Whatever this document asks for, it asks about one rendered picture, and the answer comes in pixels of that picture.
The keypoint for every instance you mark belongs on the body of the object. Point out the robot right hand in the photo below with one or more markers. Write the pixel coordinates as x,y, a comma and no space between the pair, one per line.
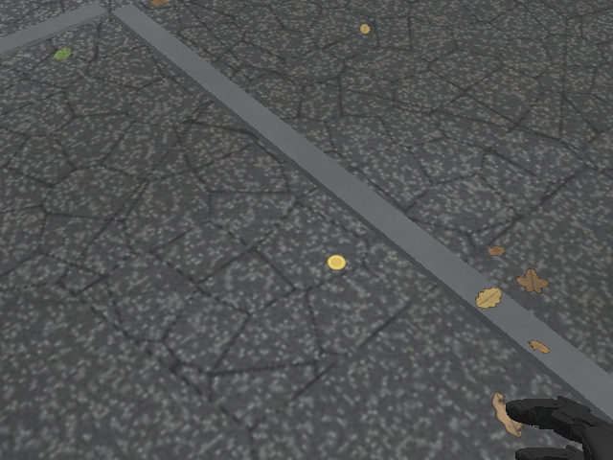
569,419

